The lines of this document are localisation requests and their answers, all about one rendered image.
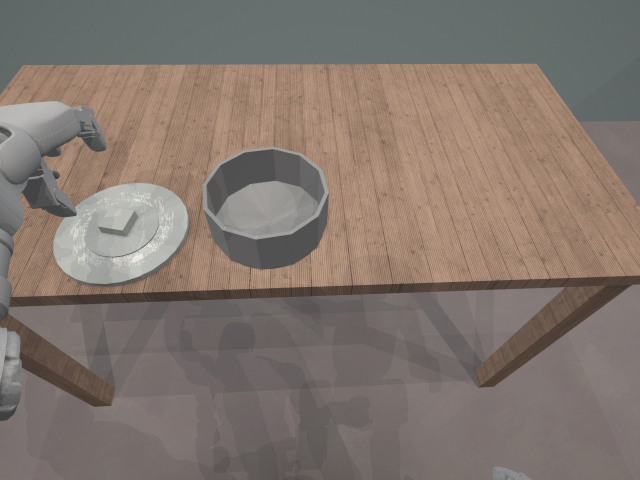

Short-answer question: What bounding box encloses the left robot forearm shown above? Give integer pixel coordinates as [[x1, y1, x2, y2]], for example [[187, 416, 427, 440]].
[[0, 121, 41, 321]]

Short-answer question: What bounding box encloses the left robot hand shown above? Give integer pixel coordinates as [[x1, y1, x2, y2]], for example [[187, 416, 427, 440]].
[[0, 101, 107, 217]]

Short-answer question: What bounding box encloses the lid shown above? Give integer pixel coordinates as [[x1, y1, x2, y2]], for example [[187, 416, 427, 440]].
[[53, 183, 189, 287]]

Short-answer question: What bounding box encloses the pot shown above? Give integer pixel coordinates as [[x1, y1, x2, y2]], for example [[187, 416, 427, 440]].
[[202, 147, 329, 269]]

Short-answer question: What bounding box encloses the left robot upper arm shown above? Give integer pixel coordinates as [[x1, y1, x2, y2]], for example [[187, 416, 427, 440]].
[[0, 327, 22, 421]]

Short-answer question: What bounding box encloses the knob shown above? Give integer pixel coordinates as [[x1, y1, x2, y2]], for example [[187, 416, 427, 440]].
[[97, 207, 138, 237]]

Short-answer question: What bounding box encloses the table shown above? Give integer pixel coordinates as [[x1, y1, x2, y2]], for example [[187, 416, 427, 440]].
[[0, 64, 640, 407]]

